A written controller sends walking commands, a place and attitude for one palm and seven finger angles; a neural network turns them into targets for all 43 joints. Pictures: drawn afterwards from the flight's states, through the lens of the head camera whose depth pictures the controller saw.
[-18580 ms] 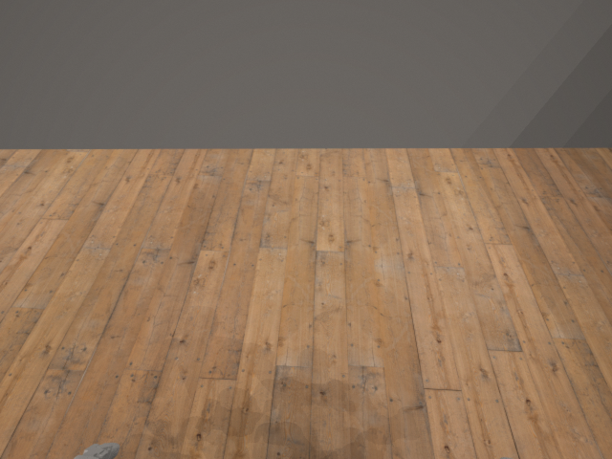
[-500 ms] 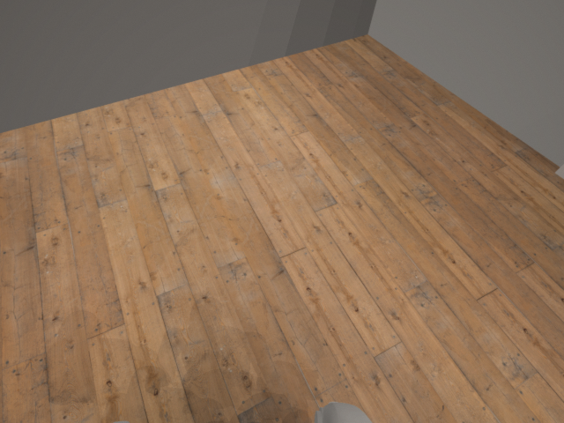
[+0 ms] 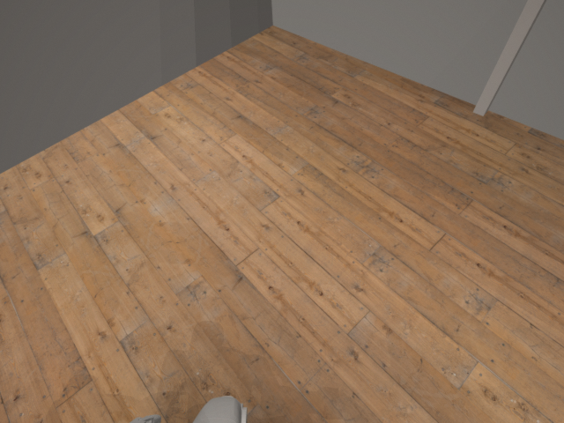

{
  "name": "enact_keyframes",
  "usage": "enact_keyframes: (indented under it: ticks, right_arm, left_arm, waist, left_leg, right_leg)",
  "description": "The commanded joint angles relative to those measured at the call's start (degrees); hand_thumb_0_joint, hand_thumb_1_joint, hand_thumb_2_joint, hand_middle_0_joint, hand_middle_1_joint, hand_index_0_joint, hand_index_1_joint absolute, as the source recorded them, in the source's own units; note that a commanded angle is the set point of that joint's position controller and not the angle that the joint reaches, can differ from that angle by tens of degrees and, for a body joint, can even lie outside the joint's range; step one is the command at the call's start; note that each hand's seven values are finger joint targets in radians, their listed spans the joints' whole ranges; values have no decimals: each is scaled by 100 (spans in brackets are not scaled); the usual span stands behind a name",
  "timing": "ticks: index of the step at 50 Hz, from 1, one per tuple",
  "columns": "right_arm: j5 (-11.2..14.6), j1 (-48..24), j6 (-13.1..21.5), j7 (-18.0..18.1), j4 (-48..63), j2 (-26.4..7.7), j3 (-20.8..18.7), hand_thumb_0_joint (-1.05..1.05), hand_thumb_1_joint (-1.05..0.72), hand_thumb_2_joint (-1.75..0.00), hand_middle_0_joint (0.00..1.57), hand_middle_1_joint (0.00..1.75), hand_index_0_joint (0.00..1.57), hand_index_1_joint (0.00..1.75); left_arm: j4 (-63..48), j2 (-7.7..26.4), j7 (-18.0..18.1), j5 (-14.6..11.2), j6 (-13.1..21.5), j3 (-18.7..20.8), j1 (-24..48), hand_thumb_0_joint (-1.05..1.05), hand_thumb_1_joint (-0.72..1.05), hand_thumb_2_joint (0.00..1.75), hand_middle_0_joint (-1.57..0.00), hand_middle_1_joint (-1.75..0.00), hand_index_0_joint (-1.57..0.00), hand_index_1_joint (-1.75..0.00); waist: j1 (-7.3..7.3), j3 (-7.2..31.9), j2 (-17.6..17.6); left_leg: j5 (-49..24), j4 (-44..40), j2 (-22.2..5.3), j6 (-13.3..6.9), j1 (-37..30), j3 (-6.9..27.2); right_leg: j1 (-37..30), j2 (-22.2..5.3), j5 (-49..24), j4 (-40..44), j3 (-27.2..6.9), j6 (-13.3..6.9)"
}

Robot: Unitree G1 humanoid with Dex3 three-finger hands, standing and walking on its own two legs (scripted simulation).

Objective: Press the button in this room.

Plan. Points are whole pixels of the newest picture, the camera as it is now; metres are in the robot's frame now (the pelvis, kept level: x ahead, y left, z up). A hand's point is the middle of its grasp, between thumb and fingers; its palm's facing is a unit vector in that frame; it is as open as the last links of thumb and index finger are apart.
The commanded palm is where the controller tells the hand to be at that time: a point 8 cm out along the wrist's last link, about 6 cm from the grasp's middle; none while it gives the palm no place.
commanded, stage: turn or walk to find it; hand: left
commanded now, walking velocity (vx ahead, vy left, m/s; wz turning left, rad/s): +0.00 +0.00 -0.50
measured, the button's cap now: out of the picture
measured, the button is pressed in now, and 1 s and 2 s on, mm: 0 0 0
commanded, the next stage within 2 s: stand and wait in 1.78 s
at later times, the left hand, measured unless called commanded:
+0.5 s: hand (160, 391) +0.18 +0.23 -0.17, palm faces -0.21 -0.96 -0.19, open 7.4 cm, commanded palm none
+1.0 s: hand (274, 271) +0.41 +0.05 -0.16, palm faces -0.41 -0.88 -0.24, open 7.1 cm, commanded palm none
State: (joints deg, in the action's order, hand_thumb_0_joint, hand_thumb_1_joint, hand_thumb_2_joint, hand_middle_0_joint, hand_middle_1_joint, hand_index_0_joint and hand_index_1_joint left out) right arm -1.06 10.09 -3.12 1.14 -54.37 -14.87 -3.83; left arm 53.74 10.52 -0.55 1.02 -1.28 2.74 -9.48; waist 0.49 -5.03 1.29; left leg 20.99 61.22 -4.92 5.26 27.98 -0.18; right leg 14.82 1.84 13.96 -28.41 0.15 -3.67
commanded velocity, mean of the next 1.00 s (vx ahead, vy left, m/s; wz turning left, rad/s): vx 0.35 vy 0.00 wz -0.35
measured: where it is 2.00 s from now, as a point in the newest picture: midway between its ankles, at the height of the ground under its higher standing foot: (373, 288)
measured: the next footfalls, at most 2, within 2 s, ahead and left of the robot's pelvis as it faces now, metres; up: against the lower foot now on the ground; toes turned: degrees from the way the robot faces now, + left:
left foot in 0.24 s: +0.06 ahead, +0.15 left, +0.00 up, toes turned -3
right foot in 0.72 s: +0.24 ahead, -0.17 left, +0.00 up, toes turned -31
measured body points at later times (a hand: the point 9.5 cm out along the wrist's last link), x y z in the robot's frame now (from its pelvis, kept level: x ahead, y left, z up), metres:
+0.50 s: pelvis +0.08 +0.04 +0.00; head +0.11 +0.06 +0.45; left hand +0.20 +0.28 -0.15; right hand +0.00 -0.19 -0.13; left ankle +0.02 +0.15 -0.74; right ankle +0.06 -0.12 -0.64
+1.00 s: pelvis +0.25 -0.10 +0.00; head +0.26 -0.12 +0.45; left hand +0.43 +0.09 -0.14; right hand +0.19 -0.33 -0.16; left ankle +0.37 +0.03 -0.67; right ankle +0.21 -0.15 -0.74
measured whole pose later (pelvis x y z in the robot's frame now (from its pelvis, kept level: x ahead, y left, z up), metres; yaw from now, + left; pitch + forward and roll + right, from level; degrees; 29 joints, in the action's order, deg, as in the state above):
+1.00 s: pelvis +0.25 -0.10 +0.00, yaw -25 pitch +0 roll +0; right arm -1.5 13.5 1.2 -0.3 -56.8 -10.1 -3.0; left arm 58.9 11.5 -0.1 0.9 3.7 3.2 -10.2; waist 2.1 -2.8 1.6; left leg 12.8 60.7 -10.1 3.9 34.4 -3.2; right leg 10.5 2.7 15.4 -25.8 6.7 -5.0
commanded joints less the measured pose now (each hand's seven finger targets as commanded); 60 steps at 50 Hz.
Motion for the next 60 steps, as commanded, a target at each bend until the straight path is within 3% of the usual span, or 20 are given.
enact_keyframes:
  ticks: [1,7,10,11,12,13,15,18,23,30,32,34,35,36,37,38,40,44,58,60]
  right_arm:
    - [17,-237,140,27,478,-369,-57,0,-90,-90,20,30,20,30]
    - [19,-258,319,-30,650,-337,-17,0,-90,-90,20,30,20,30]
    - [27,741,480,22,346,-496,-40,0,-90,-90,20,30,20,30]
    - [-28,1161,508,48,289,-992,-144,0,-90,-90,20,30,20,30]
    - [-61,1361,479,62,304,-1408,-206,0,-90,-90,20,30,20,30]
    - [-65,1206,500,53,288,-1308,-195,0,-90,-90,20,30,20,30]
    - [-49,659,559,41,385,-783,-39,0,-90,-90,20,30,20,30]
    - [-15,823,688,43,316,-465,23,0,-90,-90,20,30,20,30]
    - [1,1574,779,70,-68,-264,45,0,-90,-90,20,30,20,30]
    - [-94,2157,748,46,-525,-303,-28,0,-90,-90,20,30,20,30]
    - [-75,2086,741,32,-588,-382,-63,0,-90,-90,20,30,20,30]
    - [-8,1792,736,22,-568,-572,-97,0,-90,-90,20,30,20,30]
    - [37,1646,741,-17,-502,-556,-94,0,-90,-90,20,30,20,30]
    - [128,1728,731,-84,-361,-120,2,0,-90,-90,20,30,20,30]
    - [151,1524,718,-21,-134,95,54,0,-90,-90,20,30,20,30]
    - [138,1237,698,-30,-121,-56,36,0,-90,-90,20,30,20,30]
    - [24,869,639,-45,-181,-38,-13,0,-90,-90,20,30,20,30]
    - [-67,1541,404,-98,-441,259,38,0,-90,-90,20,30,20,30]
    - [-44,-796,627,-327,334,129,65,0,-90,-90,20,30,20,30]
    - [-66,-84,677,-254,102,-8,30,0,-90,-90,20,30,20,30]
  left_arm:
    - [-269,1297,120,7,92,334,-327,0,90,90,-20,-30,-20,-30]
    - [-258,1415,42,36,113,391,-273,0,90,90,-20,-30,-20,-30]
    - [-367,1187,-19,-35,96,336,125,0,90,90,-20,-30,-20,-30]
    - [-464,782,-73,-46,89,245,83,0,90,90,-20,-30,-20,-30]
    - [-689,664,-106,-32,106,239,269,0,90,90,-20,-30,-20,-30]
    - [-710,862,-131,42,90,292,564,0,90,90,-20,-30,-20,-30]
    - [-488,872,-236,83,79,366,287,0,90,90,-20,-30,-20,-30]
    - [-259,606,-267,94,49,314,-104,0,90,90,-20,-30,-20,-30]
    - [-333,386,-265,84,36,230,251,0,90,90,-20,-30,-20,-30]
    - [-577,182,-303,51,145,56,1420,0,90,90,-20,-30,-20,-30]
    - [-491,237,-268,50,201,58,1165,0,90,90,-20,-30,-20,-30]
    - [-57,465,-206,65,299,132,-149,0,90,90,-20,-30,-20,-30]
    - [268,836,-154,97,367,247,-1155,0,90,90,-20,-30,-20,-30]
    - [514,1554,-44,104,436,393,-1914,0,90,90,-20,-30,-20,-30]
    - [618,1896,14,-46,400,439,-2017,0,90,90,-20,-30,-20,-30]
    - [458,1866,41,-102,405,435,-1610,0,90,90,-20,-30,-20,-30]
    - [282,1243,47,-106,427,266,-714,0,90,90,-20,-30,-20,-30]
    - [224,790,69,-19,521,120,-100,0,90,90,-20,-30,-20,-30]
    - [735,876,137,11,628,116,-1256,0,90,90,-20,-30,-20,-30]
    - [773,937,140,-8,625,119,-1146,0,90,90,-20,-30,-20,-30]
  waist:
    - [-220,681,-750]
    - [-247,672,-928]
    - [247,757,-386]
    - [452,811,1224]
    - [505,353,1850]
    - [506,50,1532]
    - [51,-355,790]
    - [-51,-115,568]
    - [81,-12,614]
    - [435,-297,796]
    - [263,-41,928]
    - [-369,684,901]
    - [-860,1234,554]
    - [-1092,1843,-798]
    - [-898,2128,-1167]
    - [-863,1906,-965]
    - [-433,650,-132]
    - [203,391,-594]
    - [-330,-65,-601]
    - [95,341,-467]
  left_leg:
    - [201,-427,12,-2,305,45]
    - [508,-2020,212,-173,-575,-111]
    - [-163,-3924,125,-330,-2975,-141]
    - [1195,-4708,-1150,-607,-3721,1339]
    - [2225,-5345,-2352,-1093,-3226,2580]
    - [2479,-5665,-2476,-1226,-2561,2830]
    - [1640,-5577,-1768,-984,-1964,1667]
    - [-228,-5232,-1251,-788,-2151,300]
    - [-2299,-4838,-1276,-876,-2963,-378]
    - [-3324,-4609,-1443,-1070,-3284,-950]
    - [-4884,-4093,-1468,-992,-3322,-1198]
    - [-6039,-2706,-1310,-777,-3193,-1519]
    - [-5166,-1449,-1158,-560,-2172,-1591]
    - [-1061,425,-495,-356,-158,-1492]
    - [1394,1932,55,-286,811,-783]
    - [852,2203,-196,-352,874,-54]
    - [-82,1922,-592,-352,919,36]
    - [-549,770,-608,-188,173,-248]
    - [-855,-2423,-175,-400,399,-656]
    - [-898,-2962,150,-518,-832,-924]
  right_leg:
    - [-894,-1527,-2180,825,-1750,-694]
    - [-447,-1384,264,1134,-2391,-768]
    - [1293,-650,1334,326,-1869,-233]
    - [2376,108,1909,-1095,-1054,90]
    - [2979,130,2028,-2316,-185,351]
    - [2943,-243,1680,-3037,-435,388]
    - [2704,-446,754,-3675,-268,451]
    - [2568,-508,-84,-4160,-100,574]
    - [3156,-644,-301,-4018,151,667]
    - [2540,-594,7,-1615,813,415]
    - [1782,-329,225,-1129,1015,183]
    - [102,40,-132,-449,1234,-25]
    - [-1683,-149,-719,-172,964,-144]
    - [-3440,-1787,-1037,-8,-1143,-668]
    - [-3666,-2807,-2249,434,-2884,-1148]
    - [-2843,-2756,-1653,798,-2676,-1059]
    - [-1220,-2275,-843,1083,-1924,-788]
    - [165,-1521,-685,1465,-545,-487]
    - [-1581,-1637,-2496,1161,-543,-554]
    - [-1443,-1453,-3679,166,-245,-397]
